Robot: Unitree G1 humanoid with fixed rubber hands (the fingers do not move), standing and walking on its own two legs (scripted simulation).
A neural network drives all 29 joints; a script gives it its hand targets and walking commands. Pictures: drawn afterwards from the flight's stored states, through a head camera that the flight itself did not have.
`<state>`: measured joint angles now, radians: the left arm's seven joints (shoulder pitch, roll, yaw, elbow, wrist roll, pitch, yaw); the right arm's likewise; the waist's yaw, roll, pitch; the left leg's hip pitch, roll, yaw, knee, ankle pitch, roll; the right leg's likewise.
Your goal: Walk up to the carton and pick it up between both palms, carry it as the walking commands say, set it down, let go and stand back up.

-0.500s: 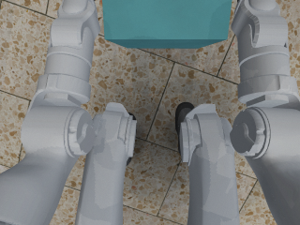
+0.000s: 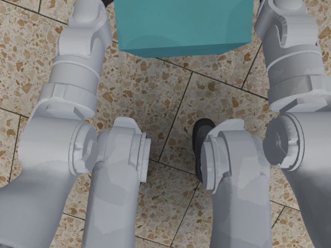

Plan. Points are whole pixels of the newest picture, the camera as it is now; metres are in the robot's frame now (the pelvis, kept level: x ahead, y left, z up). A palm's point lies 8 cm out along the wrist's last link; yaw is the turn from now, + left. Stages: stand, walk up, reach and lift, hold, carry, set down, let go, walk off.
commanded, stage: set down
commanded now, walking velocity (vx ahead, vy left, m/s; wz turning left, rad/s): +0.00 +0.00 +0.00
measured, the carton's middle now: out of the picture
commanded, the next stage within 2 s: none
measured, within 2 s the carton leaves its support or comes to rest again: rests again in 0.26 s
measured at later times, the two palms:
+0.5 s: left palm (101, 4) +0.54 +0.11 -0.18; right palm out of the picture +0.54 -0.19 -0.17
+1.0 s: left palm (102, 3) +0.54 +0.11 -0.18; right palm out of the picture +0.54 -0.19 -0.18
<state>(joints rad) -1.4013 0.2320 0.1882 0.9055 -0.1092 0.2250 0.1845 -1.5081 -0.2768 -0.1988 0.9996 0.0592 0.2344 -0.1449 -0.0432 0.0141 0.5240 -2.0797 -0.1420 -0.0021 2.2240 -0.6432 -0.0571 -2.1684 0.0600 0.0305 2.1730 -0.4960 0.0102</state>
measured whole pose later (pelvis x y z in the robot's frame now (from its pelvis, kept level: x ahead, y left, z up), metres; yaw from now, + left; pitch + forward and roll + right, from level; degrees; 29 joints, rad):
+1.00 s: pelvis +0.01 +0.00 -0.01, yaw +0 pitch +31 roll +1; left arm -1.38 0.17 0.23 0.99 -0.03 0.17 0.12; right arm -1.43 -0.31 -0.26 1.13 0.06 0.12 -0.07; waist -0.04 0.01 0.42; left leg -2.16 -0.16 -0.01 2.28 -0.67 -0.06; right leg -2.24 0.04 0.02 2.22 -0.53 0.01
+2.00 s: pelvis +0.01 +0.00 -0.01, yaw +1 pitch +31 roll +0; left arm -1.42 0.33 0.07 1.01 -0.21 0.09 0.14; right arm -1.43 -0.42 -0.16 1.11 0.18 0.05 -0.09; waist -0.02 0.03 0.52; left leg -2.14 -0.14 -0.01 2.26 -0.66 -0.04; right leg -2.20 0.02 0.01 2.20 -0.53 0.01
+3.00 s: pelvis +0.01 -0.01 +0.22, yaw -1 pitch +27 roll +3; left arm -1.28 0.37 0.19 0.63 -0.14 0.34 0.08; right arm -1.30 -0.39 -0.18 0.65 0.14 0.36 -0.10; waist -0.03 0.00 0.52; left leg -1.44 -0.08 -0.03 1.44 -0.47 -0.04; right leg -1.52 0.05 0.05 1.43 -0.38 -0.01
